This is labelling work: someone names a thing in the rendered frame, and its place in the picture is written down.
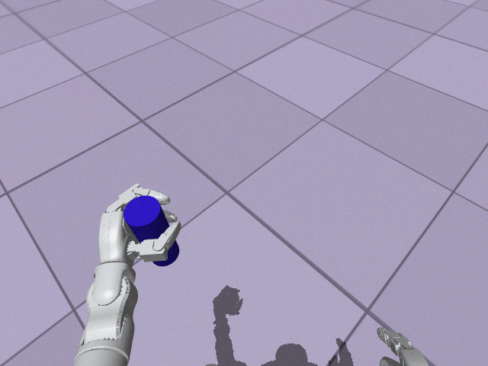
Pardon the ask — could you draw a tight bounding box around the left robot hand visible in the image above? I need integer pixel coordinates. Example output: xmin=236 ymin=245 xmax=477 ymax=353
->
xmin=98 ymin=184 xmax=181 ymax=267

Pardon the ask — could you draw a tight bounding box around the left robot arm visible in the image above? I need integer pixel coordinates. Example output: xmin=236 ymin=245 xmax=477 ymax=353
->
xmin=73 ymin=261 xmax=138 ymax=366

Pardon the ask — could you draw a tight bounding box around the can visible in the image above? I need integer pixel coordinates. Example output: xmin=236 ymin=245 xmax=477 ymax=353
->
xmin=124 ymin=196 xmax=179 ymax=266

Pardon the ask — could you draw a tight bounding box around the right robot hand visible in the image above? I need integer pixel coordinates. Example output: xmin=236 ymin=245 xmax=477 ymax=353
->
xmin=377 ymin=327 xmax=429 ymax=366

